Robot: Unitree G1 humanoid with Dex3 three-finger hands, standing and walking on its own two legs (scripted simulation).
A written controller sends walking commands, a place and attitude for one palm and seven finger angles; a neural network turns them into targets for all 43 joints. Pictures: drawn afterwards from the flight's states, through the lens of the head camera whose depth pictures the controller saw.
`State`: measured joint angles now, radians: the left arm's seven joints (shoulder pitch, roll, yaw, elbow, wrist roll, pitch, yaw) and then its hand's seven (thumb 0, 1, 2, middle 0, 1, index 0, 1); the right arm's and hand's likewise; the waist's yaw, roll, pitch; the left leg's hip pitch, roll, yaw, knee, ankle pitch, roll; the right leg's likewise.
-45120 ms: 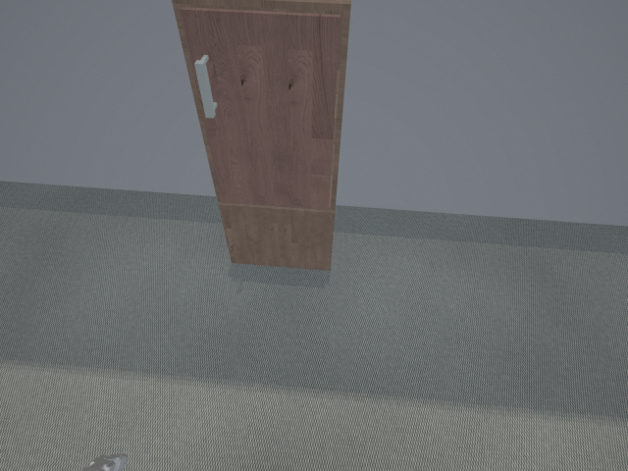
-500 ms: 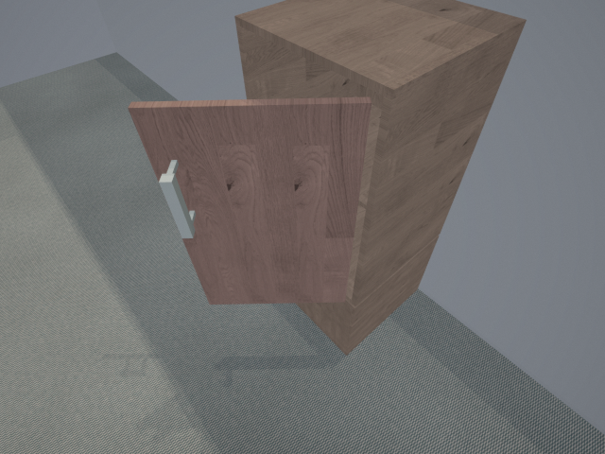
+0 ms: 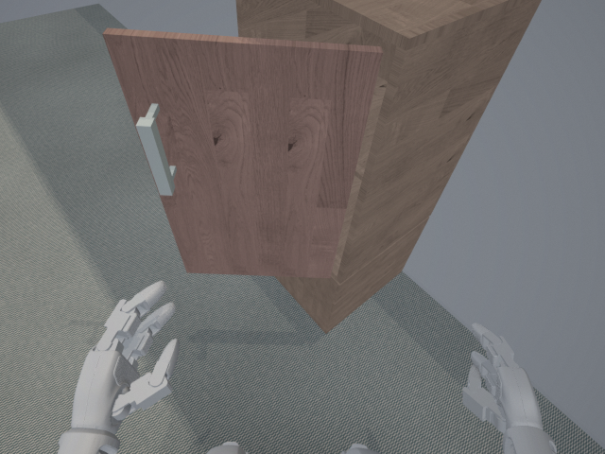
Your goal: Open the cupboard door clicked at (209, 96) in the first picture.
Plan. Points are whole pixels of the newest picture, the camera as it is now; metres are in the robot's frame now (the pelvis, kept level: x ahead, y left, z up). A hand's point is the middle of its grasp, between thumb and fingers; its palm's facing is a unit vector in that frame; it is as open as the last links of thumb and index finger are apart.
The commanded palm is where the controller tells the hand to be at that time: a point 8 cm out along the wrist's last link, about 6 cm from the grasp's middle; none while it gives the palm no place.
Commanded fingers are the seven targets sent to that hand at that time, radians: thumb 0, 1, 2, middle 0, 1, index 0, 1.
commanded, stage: raise the hand with hooked fingers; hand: left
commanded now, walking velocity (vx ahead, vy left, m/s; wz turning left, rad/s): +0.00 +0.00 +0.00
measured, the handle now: (160, 151) +0.54 +0.27 +0.07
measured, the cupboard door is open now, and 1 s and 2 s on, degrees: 49 49 49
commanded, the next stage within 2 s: move the hooked fingers beside the handle in 1.72 s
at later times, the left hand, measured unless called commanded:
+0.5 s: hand (110, 348) +0.23 +0.24 +0.04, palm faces +0.09 -0.99 -0.04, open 11.3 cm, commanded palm +0.20 +0.29 +0.04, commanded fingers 0.00 -0.15 0.45 -0.28 -0.98 -0.28 -0.98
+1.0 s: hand (65, 303) +0.26 +0.29 +0.07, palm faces +0.08 -1.00 -0.06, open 13.8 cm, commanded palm +0.24 +0.34 +0.08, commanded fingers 0.00 -0.50 0.30 -0.30 -1.20 -0.30 -1.20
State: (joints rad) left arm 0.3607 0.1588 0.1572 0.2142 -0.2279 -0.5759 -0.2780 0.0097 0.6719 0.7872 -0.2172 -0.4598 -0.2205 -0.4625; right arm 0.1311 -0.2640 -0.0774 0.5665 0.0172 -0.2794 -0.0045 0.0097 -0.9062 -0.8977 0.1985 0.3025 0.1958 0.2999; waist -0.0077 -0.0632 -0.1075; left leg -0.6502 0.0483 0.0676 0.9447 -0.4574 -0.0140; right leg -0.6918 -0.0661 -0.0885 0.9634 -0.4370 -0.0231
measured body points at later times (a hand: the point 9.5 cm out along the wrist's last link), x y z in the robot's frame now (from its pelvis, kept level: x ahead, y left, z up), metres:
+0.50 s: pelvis +0.00 +0.02 -0.01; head +0.05 +0.02 +0.44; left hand +0.22 +0.29 +0.05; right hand +0.14 -0.22 -0.10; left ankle +0.01 +0.13 -0.68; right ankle +0.03 -0.10 -0.68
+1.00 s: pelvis +0.00 +0.03 +0.01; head +0.05 +0.04 +0.46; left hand +0.25 +0.35 +0.08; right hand +0.19 -0.20 -0.06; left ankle +0.01 +0.13 -0.68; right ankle +0.03 -0.10 -0.68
